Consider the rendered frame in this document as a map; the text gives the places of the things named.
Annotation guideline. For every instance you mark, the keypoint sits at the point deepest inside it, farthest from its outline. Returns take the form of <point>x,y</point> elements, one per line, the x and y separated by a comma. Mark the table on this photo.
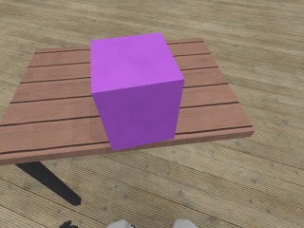
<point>52,114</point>

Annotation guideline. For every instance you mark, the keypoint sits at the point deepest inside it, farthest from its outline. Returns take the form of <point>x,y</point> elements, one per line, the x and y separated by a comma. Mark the carton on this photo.
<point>136,86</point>

